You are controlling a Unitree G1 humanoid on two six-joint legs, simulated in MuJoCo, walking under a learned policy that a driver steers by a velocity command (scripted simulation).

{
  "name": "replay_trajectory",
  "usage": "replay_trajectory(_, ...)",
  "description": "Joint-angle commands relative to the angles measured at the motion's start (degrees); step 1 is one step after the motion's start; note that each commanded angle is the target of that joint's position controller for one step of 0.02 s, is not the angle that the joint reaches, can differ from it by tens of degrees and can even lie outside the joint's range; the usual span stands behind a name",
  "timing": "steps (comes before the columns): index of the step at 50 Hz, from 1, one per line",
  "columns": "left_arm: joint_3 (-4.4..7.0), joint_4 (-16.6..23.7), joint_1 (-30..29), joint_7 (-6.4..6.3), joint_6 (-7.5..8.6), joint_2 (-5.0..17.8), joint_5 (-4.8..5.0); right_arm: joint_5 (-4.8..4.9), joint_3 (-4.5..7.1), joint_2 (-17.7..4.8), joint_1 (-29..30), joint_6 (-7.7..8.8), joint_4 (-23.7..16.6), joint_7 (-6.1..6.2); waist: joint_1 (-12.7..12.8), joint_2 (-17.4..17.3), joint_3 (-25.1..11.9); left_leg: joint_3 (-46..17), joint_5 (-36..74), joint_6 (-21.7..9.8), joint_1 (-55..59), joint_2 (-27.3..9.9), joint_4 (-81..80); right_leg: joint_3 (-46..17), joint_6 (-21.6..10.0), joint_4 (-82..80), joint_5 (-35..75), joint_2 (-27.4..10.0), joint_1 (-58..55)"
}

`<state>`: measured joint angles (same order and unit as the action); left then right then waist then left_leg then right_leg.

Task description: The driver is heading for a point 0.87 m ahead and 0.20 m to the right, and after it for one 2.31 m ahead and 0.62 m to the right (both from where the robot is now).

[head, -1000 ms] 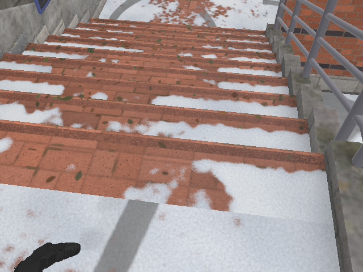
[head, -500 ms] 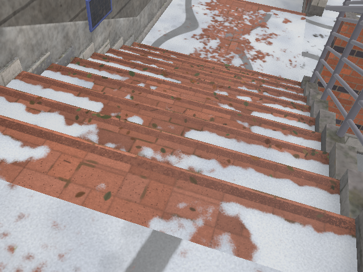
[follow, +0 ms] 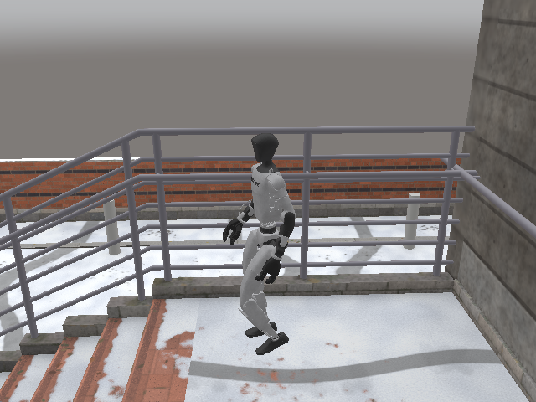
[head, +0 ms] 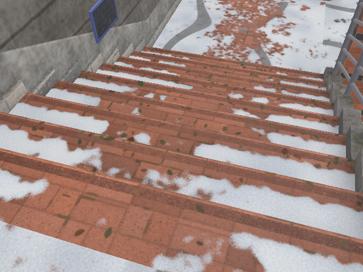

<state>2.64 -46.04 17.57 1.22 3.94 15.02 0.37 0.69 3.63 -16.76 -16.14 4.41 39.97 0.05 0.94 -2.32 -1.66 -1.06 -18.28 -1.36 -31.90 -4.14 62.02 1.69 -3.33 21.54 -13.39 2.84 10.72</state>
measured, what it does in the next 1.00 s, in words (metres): walks ahead: left foot, then right foot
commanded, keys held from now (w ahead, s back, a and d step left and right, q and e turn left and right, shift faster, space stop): w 0.50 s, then w+e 0.50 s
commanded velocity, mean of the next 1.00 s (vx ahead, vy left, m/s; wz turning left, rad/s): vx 0.49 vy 0.00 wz -0.17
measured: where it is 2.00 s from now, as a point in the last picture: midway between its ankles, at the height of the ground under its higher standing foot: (214, 178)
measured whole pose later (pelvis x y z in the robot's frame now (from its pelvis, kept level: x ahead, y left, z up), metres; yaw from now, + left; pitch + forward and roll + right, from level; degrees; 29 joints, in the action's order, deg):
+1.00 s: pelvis +0.59 +0.01 -0.02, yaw -12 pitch +2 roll -1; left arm 2.9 -48.2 17.0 2.3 6.9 15.9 -2.5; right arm -5.7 -1.4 -15.3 -18.8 5.4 50.6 -2.7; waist 2.1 -0.9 -1.5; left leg -3.5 -24.2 0.4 -22.1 -1.7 72.0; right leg -0.8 -6.1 31.5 -10.4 7.3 22.7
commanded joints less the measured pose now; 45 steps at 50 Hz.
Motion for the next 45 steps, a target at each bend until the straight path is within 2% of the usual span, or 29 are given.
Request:
replay_trajectory(1,2.04,3.25,-2.26,-1.16,1.17,8.99,0.11,-0.69,0.75,-3.45,4.41,0.68,-5.54,0.45,-1.01,6.86,3.96,-1.64,6.6,1.37,-12.17,-2.91,-5.63,-14.6,-11.03,-13.32,14.83,-15.49,-5.8)
replay_trajectory(3,2.3,3.1,-1.68,-1.35,0.84,10.25,-0.09,-0.66,-0.02,-2.13,6.26,1.3,-5.73,0.06,-0.53,5.9,3.17,-1.14,12.92,1.53,-9.78,-2.6,-13.04,-10.06,-9.67,-13.01,20.91,-14.19,-5.37)
replay_trajectory(4,-1.29,4.42,-1.45,1.77,3.29,1.2,-6.12,-7.74,-1.67,0.02,5.0,0.4,-3.32,-3.21,0.63,5.48,-1.89,1.05,16.48,1.25,-5.5,-0.33,-12.36,-7.82,-11.41,-14.59,12.35,-12.97,-2.09)
replay_trajectory(5,-0.62,3.93,-0.24,3.24,3.78,3.57,-5.63,-7.57,-1.3,-0.13,5.88,-0.53,-3.77,-4.86,0.88,6.89,2.17,0.45,18.6,0.69,-5.11,-0.37,-14.26,-6.9,-11.72,-14.63,11.61,-12.91,0.13)
replay_trajectory(7,-0.06,2.63,4.01,4.48,3.62,7.46,-4.19,-6.1,-1.23,-1.62,10.46,-1.82,-5.85,-5.67,2.52,6.15,3.4,0.59,19.18,0.38,-7.34,-0.11,-18.96,-7.24,-12.26,-13.95,11.38,-14.53,-3.44)
replay_trajectory(9,0.15,1.01,7.91,4.12,3.44,8.81,-4.41,-4.68,-1.85,-2.63,13.82,-1.45,-7.11,-4.29,4.0,5.94,4.37,-0.23,18.17,-0.07,-12.94,-0.15,-24.12,-9.02,-12.07,-12.49,13.92,-17.34,-13.41)
replay_trajectory(10,0.16,0.17,9.34,3.84,2.85,9.33,-4.86,-4.54,-2.59,-1.67,15.26,-0.78,-7.55,-3.55,4.41,6.48,5.11,0.11,18.5,-1.0,-13.77,0.42,-27.15,-8.96,-11.52,-12.42,14.77,-17.81,-16.65)
replay_trajectory(12,-0.39,0.13,8.11,3.4,2.32,8.68,-4.67,-4.51,-2.83,-2.35,16.19,-0.35,-7.71,-3.3,3.28,6.63,5.32,2.68,16.95,-3.15,-6.89,2.56,-28.61,-7.81,-10.11,-11.94,18.1,-18.22,-15.07)
replay_trajectory(13,0.05,-0.05,7.05,2.96,2.22,10.66,-5.19,-4.31,-3.13,-2.11,15.39,-0.5,-7.78,-3.38,1.37,6.95,5.77,2.98,17.1,-4.27,-1.55,3.54,-28.56,-7.23,-9.52,-11.39,26.68,-19.33,-13.07)
replay_trajectory(14,0.39,0.15,4.33,3.06,2.1,11.9,-5.0,-3.52,-2.24,-4.31,13.36,-0.25,-7.92,-3.43,-1.58,6.54,4.61,4.72,17.68,-5.74,4.08,5.6,-29.74,-4.9,-7.83,-7.86,36.93,-17.81,-11.83)
replay_trajectory(15,0.37,0.19,3.41,3.07,2.53,11.48,-5.16,-2.65,-1.02,-7.08,9.37,0.19,-6.9,-3.18,-4.55,6.26,0.42,6.14,19.8,-7.29,15.53,7.64,-29.49,-1.18,-5.02,-0.17,45.89,-14.55,-8.28)
replay_trajectory(16,-0.34,-0.35,6.3,2.96,2.92,9.05,-6.22,-2.65,0.11,-9.81,-0.53,0.42,-3.85,-2.6,-7.29,2.69,-8.79,2.18,26.52,-10.22,33.67,4.94,-25.83,1.66,-0.8,14.44,41.13,-9.83,-1.79)
replay_trajectory(17,-3.08,0.15,21.24,3.35,3.63,0.28,-8.06,-2.5,0.11,-11.52,-14.52,-0.32,-1.1,-2.19,-5.02,-10.74,-28.86,-22.65,29.45,-24.43,67.11,-10.84,-27.81,0.34,3.07,33.79,9.07,-1.32,16.42)
replay_trajectory(18,-2.04,0.04,11.53,4.83,3.47,3.19,-5.37,-4.03,-0.25,-9.21,-24.31,-0.58,2.25,-1.9,-12.06,-7.61,-23.3,-38.4,20.49,-23.01,65.27,-14.65,-39.02,-4.96,3.08,51.21,-18.4,5.47,28.98)
replay_trajectory(19,-1.31,3.39,1.88,4.72,3.56,3.89,-3.15,-4.16,0.45,-10.3,-21.68,0.99,4.37,-1.94,-10.97,-5.61,-6.81,-32.36,8.69,-16.14,51.89,-13.94,-42.69,-9.61,0.51,56.7,-14.14,0.77,38.46)
replay_trajectory(20,-1.03,3.24,-1.87,3.12,3.87,5.03,-3.28,-3.3,0.3,-8.35,-13.4,1.48,3.8,-1.96,-8.24,-2.6,2.01,-26.46,5.92,-14.82,36.67,-12.95,-44.47,-8.31,-0.25,56.31,-8.79,-4.22,38.39)
replay_trajectory(21,-1.53,3.1,0.73,1.92,3.81,4.53,-5.14,-2.7,-1.0,-4.12,-8.88,1.54,3.33,-1.77,-4.69,-1.97,-1.15,-22.49,11.8,-15.53,29.5,-12.02,-46.09,-8.97,-0.69,52.13,-5.63,-6.91,31.99)
replay_trajectory(22,-2.18,3.54,-0.43,1.82,3.25,2.86,-6.17,-2.86,-2.09,-1.04,-5.72,1.75,3.39,-1.83,-1.99,-1.01,0.05,-19.95,15.46,-15.57,23.48,-11.78,-48.07,-8.41,-0.51,51.13,-3.61,-8.62,28.37)
replay_trajectory(23,-2.83,3.16,0.74,1.64,2.49,1.5,-6.22,-3.26,-2.6,1.0,-2.3,1.68,2.56,-1.6,0.3,-0.69,-1.65,-17.54,16.75,-15.01,19.45,-10.75,-50.27,-8.16,0.15,49.05,-3.12,-9.33,24.1)
replay_trajectory(25,-2.69,3.09,0.26,2.21,1.35,1.9,-4.7,-3.53,-1.63,-1.35,1.44,2.63,1.52,-1.45,1.16,-0.42,-0.41,-12.42,13.23,-15.07,16.75,-8.77,-53.7,-6.25,1.69,42.88,-2.36,-9.15,25.11)
replay_trajectory(29,-2.79,4.1,-5.44,3.61,0.82,1.11,-4.48,-6.26,-1.13,-3.56,-4.51,3.42,4.19,-1.78,-1.66,1.13,0.99,-5.54,25.74,-15.72,22.17,-9.75,-55.03,-5.16,2.4,31.17,14.15,-9.13,33.07)
replay_trajectory(35,-1.71,6.26,-12.13,3.72,-0.11,2.14,-3.94,-6.02,-2.56,-3.18,-10.42,2.31,8.96,-3.05,-3.74,-1.18,3.67,4.18,31.61,-11.91,26.76,-8.64,-53.11,-3.18,1.21,18.48,27.95,-6.36,31.39)
replay_trajectory(36,-1.58,6.91,-13.92,3.74,-0.23,1.76,-3.94,-6.61,-2.75,-3.48,-11.25,1.89,9.71,-3.36,-4.03,-1.27,3.56,5.56,31.44,-10.97,26.62,-8.24,-52.68,-1.84,0.93,19.14,25.69,-5.48,29.28)
replay_trajectory(38,-1.15,7.82,-16.89,3.53,-0.36,2.6,-3.36,-6.28,-2.58,-4.19,-12.2,1.32,11.5,-3.39,-4.64,-0.71,4.7,6.54,31.66,-9.4,30.19,-8.68,-51.66,-0.95,0.22,15.16,21.09,-4.17,27.66)
replay_trajectory(40,-0.66,8.26,-17.89,2.78,0.14,3.13,-3.4,-5.81,-2.22,-5.17,-13.3,1.09,13.13,-3.08,-3.81,-1.65,5.57,6.58,41.96,-8.55,35.45,-10.36,-48.7,0.6,-1.15,12.1,13.65,-2.4,26.49)
replay_trajectory(42,0.57,8.09,-14.58,2.22,0.55,5.67,-2.24,-5.9,-1.02,-8.83,-10.84,1.29,12.97,-2.82,-0.3,-2.68,3.13,9.12,61.6,-6.65,37.86,-10.46,-40.97,3.04,-3.47,11.46,7.62,1.03,18.53)
replay_trajectory(43,1.46,6.14,-7.98,1.84,1.18,7.75,-1.58,-6.5,-0.79,-9.77,-9.14,1.54,12.41,-2.74,2.54,-1.85,0.46,10.89,66.75,-4.97,33.98,-8.9,-32.76,3.27,-5.3,11.1,11.73,3.14,7.96)
replay_trajectory(44,2.72,1.89,3.99,1.1,1.89,11.46,-1.41,-8.0,-1.7,-7.37,-11.55,1.93,11.39,-2.67,4.02,2.92,-8.31,10.63,55.85,-1.28,20.12,-5.87,-17.08,-3.27,-10.18,17.27,23.31,0.93,-15.07)
replay_trajectory(45,3.22,-1.16,17.75,0.99,1.88,12.3,-1.14,-9.28,-4.88,-0.55,-18.5,2.6,10.17,-3.44,7.56,14.49,-24.89,6.71,13.15,6.77,-5.11,2.93,7.04,-29.57,-25.88,13.27,19.58,-14.03,-47.29)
